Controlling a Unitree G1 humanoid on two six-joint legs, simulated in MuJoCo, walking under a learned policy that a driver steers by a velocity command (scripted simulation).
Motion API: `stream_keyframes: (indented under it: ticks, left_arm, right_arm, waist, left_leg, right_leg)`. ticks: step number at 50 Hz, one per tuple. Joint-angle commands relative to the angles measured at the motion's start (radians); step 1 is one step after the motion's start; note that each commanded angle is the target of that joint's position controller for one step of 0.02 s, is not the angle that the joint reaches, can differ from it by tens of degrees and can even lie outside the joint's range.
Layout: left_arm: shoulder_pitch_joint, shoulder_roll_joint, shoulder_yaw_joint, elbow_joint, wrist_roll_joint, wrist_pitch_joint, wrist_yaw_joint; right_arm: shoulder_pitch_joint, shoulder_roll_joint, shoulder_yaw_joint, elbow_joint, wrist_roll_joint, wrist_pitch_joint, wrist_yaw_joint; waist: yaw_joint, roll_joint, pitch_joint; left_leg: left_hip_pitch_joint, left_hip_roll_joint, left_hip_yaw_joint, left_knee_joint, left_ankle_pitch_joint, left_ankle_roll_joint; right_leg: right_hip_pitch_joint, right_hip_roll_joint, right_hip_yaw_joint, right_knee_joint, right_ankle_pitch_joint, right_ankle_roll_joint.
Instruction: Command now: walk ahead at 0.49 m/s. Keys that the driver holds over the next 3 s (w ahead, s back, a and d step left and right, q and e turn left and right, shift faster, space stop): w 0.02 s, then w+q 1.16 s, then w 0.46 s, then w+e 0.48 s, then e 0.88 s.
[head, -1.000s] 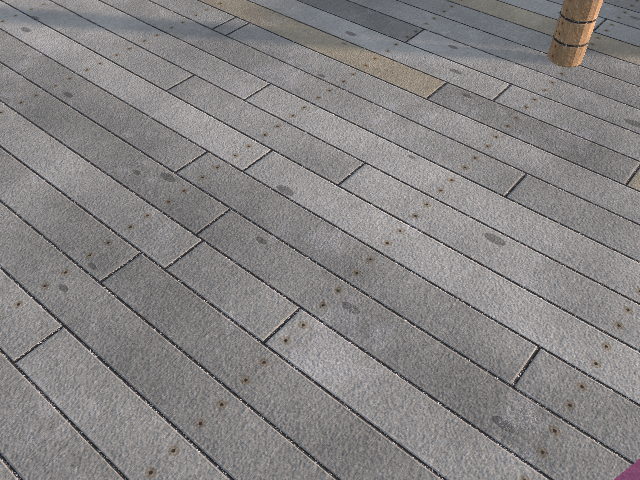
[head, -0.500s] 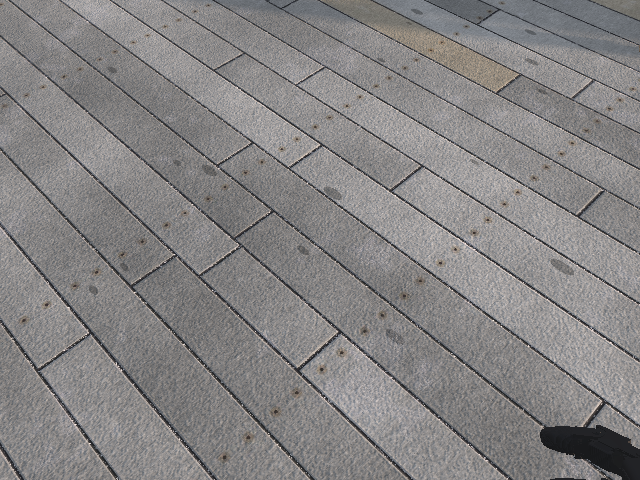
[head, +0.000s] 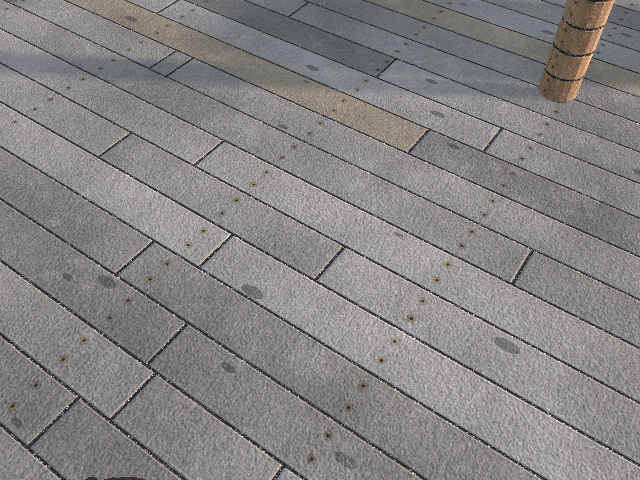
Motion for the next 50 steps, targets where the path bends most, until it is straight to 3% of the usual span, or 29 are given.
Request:
stream_keyframes:
  ticks: [1, 4, 5, 6, 7, 8, 9, 10, 11, 12, 14, 15, 16, 21, 25, 27, 30, 32, 33, 34, 35, 36, 37, 38, 39, 41, 42, 47, 50]
  left_arm:
    - [-0.144, 0.068, 0.011, -0.11, -0.008, -0.024, -0.02]
    - [-0.097, 0.104, 0.026, -0.113, -0.004, -0.033, -0.027]
    - [-0.005, 0.133, 0.041, -0.09, -0.001, -0.037, -0.023]
    - [0.154, 0.185, 0.066, -0.049, 0.005, -0.038, -0.012]
    - [0.349, 0.269, 0.086, -0.025, 0.02, -0.032, 0.002]
    - [0.36, 0.295, 0.091, -0.004, 0.023, -0.025, -0.005]
    - [0.334, 0.179, 0.064, -0.019, 0.016, -0.022, -0.003]
    - [0.269, 0.14, 0.051, -0.02, 0.011, -0.022, 0.002]
    - [0.207, 0.123, 0.043, -0.021, 0.014, -0.023, 0.001]
    - [0.164, 0.1, 0.038, -0.018, 0.017, -0.027, -0.001]
    - [0.125, 0.095, 0.042, -0.004, 0.026, -0.04, -0.002]
    - [0.116, 0.073, 0.04, 0.006, 0.023, -0.047, -0.002]
    - [0.106, 0.109, 0.048, 0.014, 0.025, -0.052, 0.0]
    - [0.117, 0.148, 0.062, 0.047, 0.027, -0.041, 0.018]
    - [0.181, 0.182, 0.077, 0.081, 0.008, -0.021, 0.026]
    - [0.198, 0.197, 0.083, 0.094, -0.005, -0.006, 0.026]
    - [0.175, 0.236, 0.095, 0.092, -0.02, 0.016, 0.031]
    - [0.143, 0.234, 0.092, 0.083, -0.027, 0.031, 0.034]
    - [0.167, 0.185, 0.071, 0.064, 0.001, 0.025, 0.037]
    - [0.247, 0.048, 0.027, -0.002, 0.022, -0.004, 0.027]
    - [0.149, 0.142, 0.04, -0.007, -0.011, -0.044, 0.011]
    - [0.067, 0.177, 0.048, -0.033, -0.044, -0.061, 0.003]
    - [0.062, 0.16, 0.043, -0.031, -0.03, -0.069, 0.01]
    - [0.063, 0.165, 0.049, -0.02, 0.004, -0.067, 0.019]
    - [0.084, 0.17, 0.053, -0.017, 0.014, -0.058, 0.018]
    - [0.098, 0.15, 0.053, -0.012, 0.026, -0.035, 0.018]
    - [0.093, 0.132, 0.048, -0.019, 0.025, -0.026, 0.019]
    - [-0.089, 0.089, 0.028, -0.067, 0.023, -0.025, 0.012]
    - [-0.167, 0.09, 0.026, -0.095, 0.008, -0.035, -0.001]
  right_arm:
    - [0.047, -0.176, -0.042, -0.021, 0.005, 0.008, -0.008]
    - [0.044, -0.193, -0.048, -0.011, 0.009, 0.026, -0.015]
    - [0.021, -0.2, -0.048, -0.016, 0.009, 0.03, -0.016]
    - [0.013, -0.175, -0.036, -0.025, 0.0, 0.03, -0.017]
    - [0.006, -0.101, -0.008, -0.064, -0.029, 0.024, -0.017]
    - [0.149, -0.01, 0.015, -0.068, 0.0, 0.003, -0.011]
    - [0.075, -0.138, -0.015, -0.051, 0.027, -0.005, -0.012]
    - [-0.016, -0.172, -0.03, -0.078, 0.039, -0.007, -0.012]
    - [-0.057, -0.153, -0.029, -0.086, 0.029, -0.005, -0.016]
    - [-0.073, -0.137, -0.033, -0.089, 0.016, 0.004, -0.017]
    - [-0.027, -0.091, -0.031, -0.083, 0.02, 0.028, -0.012]
    - [-0.032, -0.083, -0.034, -0.075, 0.02, 0.042, -0.016]
    - [-0.036, -0.067, -0.032, -0.094, 0.02, 0.051, -0.016]
    - [-0.153, -0.047, -0.024, -0.142, 0.008, 0.049, 0.003]
    - [-0.305, -0.039, -0.015, -0.203, 0.007, 0.041, 0.03]
    - [-0.338, -0.049, -0.019, -0.231, 0.007, 0.043, 0.04]
    - [-0.292, -0.089, -0.041, -0.249, 0.005, 0.053, 0.046]
    - [-0.041, -0.169, -0.091, -0.191, 0.011, 0.06, 0.033]
    - [0.105, -0.259, -0.126, -0.157, 0.015, 0.072, 0.01]
    - [0.032, -0.36, -0.135, -0.186, 0.018, 0.06, 0.008]
    - [0.044, -0.262, -0.105, -0.214, 0.01, 0.042, 0.018]
    - [0.017, -0.203, -0.088, -0.204, 0.001, 0.026, 0.02]
    - [-0.041, -0.177, -0.078, -0.206, 0.003, 0.016, 0.021]
    - [-0.101, -0.142, -0.067, -0.215, 0.003, 0.014, 0.018]
    - [-0.133, -0.137, -0.062, -0.232, -0.01, 0.013, 0.014]
    - [-0.144, -0.133, -0.062, -0.236, -0.007, 0.011, 0.005]
    - [-0.131, -0.162, -0.068, -0.231, -0.008, 0.009, -0.002]
    - [-0.058, -0.177, -0.073, -0.2, 0.006, 0.02, -0.027]
    - [-0.011, -0.187, -0.076, -0.176, 0.01, 0.027, -0.03]
  waist:
    - [-0.008, 0.077, 0.069]
    - [0.043, 0.111, 0.035]
    - [0.101, 0.114, -0.022]
    - [0.176, 0.103, -0.143]
    - [0.241, -0.03, -0.327]
    - [0.163, -0.29, -0.441]
    - [0.206, -0.146, -0.34]
    - [0.198, -0.098, -0.2]
    - [0.167, -0.029, -0.131]
    - [0.141, -0.02, -0.068]
    - [0.092, -0.066, -0.048]
    - [0.091, -0.032, -0.026]
    - [0.069, -0.064, -0.012]
    - [0.096, -0.007, 0.033]
    - [0.158, 0.012, 0.078]
    - [0.158, 0.008, 0.083]
    - [0.102, -0.034, 0.022]
    - [-0.046, -0.021, -0.114]
    - [-0.094, 0.103, -0.2]
    - [0.044, 0.355, -0.299]
    - [-0.03, 0.197, -0.374]
    - [-0.032, 0.149, -0.231]
    - [0.02, 0.051, -0.139]
    - [0.055, 0.035, -0.096]
    - [0.087, 0.068, -0.08]
    - [0.104, 0.043, -0.071]
    - [0.109, 0.078, -0.06]
    - [0.04, 0.099, -0.011]
    - [0.011, 0.131, -0.004]
  left_leg:
    - [0.001, 0.313, -0.145, -0.039, 0.234, 0.152]
    - [0.058, 0.331, -0.187, 0.069, 0.414, 0.124]
    - [0.043, 0.299, -0.165, 0.178, 0.568, 0.105]
    - [-0.054, 0.243, -0.13, 0.37, 0.586, 0.075]
    - [-0.279, 0.158, -0.082, 0.705, 0.265, 0.032]
    - [-0.631, 0.019, -0.107, 0.984, -0.348, -0.014]
    - [-0.726, 0.077, -0.19, 1.077, -0.326, -0.014]
    - [-0.761, 0.118, -0.166, 1.076, -0.227, -0.011]
    - [-0.725, 0.159, -0.147, 1.043, -0.146, -0.02]
    - [-0.697, 0.182, -0.146, 0.994, -0.091, -0.027]
    - [-0.612, 0.208, -0.141, 0.965, -0.039, -0.043]
    - [-0.611, 0.208, -0.139, 0.969, -0.021, -0.039]
    - [-0.627, 0.213, -0.141, 0.948, 0.003, -0.05]
    - [-0.667, 0.216, -0.113, 0.677, 0.226, -0.063]
    - [-0.668, 0.198, -0.033, 0.495, 0.271, -0.034]
    - [-0.682, 0.188, -0.016, 0.452, 0.221, -0.008]
    - [-0.562, 0.111, 0.057, 0.439, 0.075, 0.049]
    - [-0.218, 0.016, 0.093, 0.369, 0.089, 0.112]
    - [0.078, 0.125, -0.116, 0.344, 0.102, 0.169]
    - [0.369, 0.375, -0.742, 0.186, -0.113, 0.387]
    - [0.393, 0.413, -0.874, 0.055, -0.233, 0.377]
    - [0.295, 0.389, -0.727, 0.051, -0.186, 0.321]
    - [0.141, 0.347, -0.606, 0.059, -0.068, 0.279]
    - [0.019, 0.31, -0.512, 0.057, 0.052, 0.256]
    - [-0.063, 0.289, -0.468, 0.048, 0.171, 0.257]
    - [-0.138, 0.25, -0.4, 0.011, 0.241, 0.247]
    - [-0.18, 0.255, -0.379, 0.007, 0.302, 0.261]
    - [-0.236, 0.168, -0.281, 0.023, 0.235, 0.184]
    - [-0.218, 0.181, -0.324, 0.049, 0.179, 0.163]
  right_leg:
    - [-0.005, 0.027, -0.015, -0.074, -0.026, -0.02]
    - [0.11, 0.065, -0.022, -0.133, -0.15, -0.055]
    - [0.255, 0.096, -0.051, -0.169, -0.158, -0.077]
    - [0.518, 0.069, -0.036, -0.149, -0.124, -0.113]
    - [0.843, -0.152, 0.196, -0.1, -0.091, -0.179]
    - [1.097, -0.334, 0.625, -0.22, -0.319, -0.311]
    - [1.016, -0.299, 0.598, -0.278, -0.432, -0.269]
    - [0.888, -0.268, 0.432, -0.299, -0.387, -0.227]
    - [0.759, -0.227, 0.329, -0.332, -0.294, -0.209]
    - [0.662, -0.19, 0.246, -0.374, -0.243, -0.2]
    - [0.56, -0.166, 0.136, -0.431, -0.148, -0.205]
    - [0.537, -0.134, 0.075, -0.449, -0.112, -0.187]
    - [0.509, -0.164, 0.049, -0.468, -0.078, -0.205]
    - [0.541, -0.139, -0.125, -0.494, -0.017, -0.193]
    - [0.625, -0.158, -0.198, -0.479, -0.004, -0.175]
    - [0.702, -0.183, -0.215, -0.442, 0.051, -0.159]
    - [0.767, -0.189, -0.251, -0.276, 0.432, -0.128]
    - [0.678, -0.134, -0.294, 0.076, 0.546, -0.081]
    - [0.426, -0.085, -0.296, 0.39, 0.198, -0.029]
    - [-0.015, 0.148, -0.167, 0.756, -0.66, 0.033]
    - [-0.124, 0.126, 0.061, 0.824, -0.672, 0.01]
    - [-0.186, 0.082, 0.054, 0.792, -0.586, -0.02]
    - [-0.144, 0.034, 0.053, 0.688, -0.502, -0.031]
    - [-0.075, 0.003, 0.053, 0.595, -0.452, -0.025]
    - [-0.006, -0.011, 0.059, 0.556, -0.423, -0.017]
    - [0.043, -0.011, 0.042, 0.486, -0.379, 0.004]
    - [0.049, -0.003, 0.031, 0.437, -0.358, 0.023]
    - [0.082, 0.06, 0.014, 0.07, -0.058, 0.062]
    - [0.128, 0.096, 0.016, -0.048, 0.008, 0.052]
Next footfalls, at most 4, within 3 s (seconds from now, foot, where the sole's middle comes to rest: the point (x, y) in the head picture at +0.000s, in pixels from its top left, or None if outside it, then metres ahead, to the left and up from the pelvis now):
0.12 right None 0.26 -0.15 -0.78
0.66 left None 0.50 0.15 -0.78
1.16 right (257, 334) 0.84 0.10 -0.78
1.64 left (98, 335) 0.87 0.48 -0.78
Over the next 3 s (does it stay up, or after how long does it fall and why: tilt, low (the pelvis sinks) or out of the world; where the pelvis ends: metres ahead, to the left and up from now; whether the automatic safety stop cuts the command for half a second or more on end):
stays up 1.20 0.57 0.00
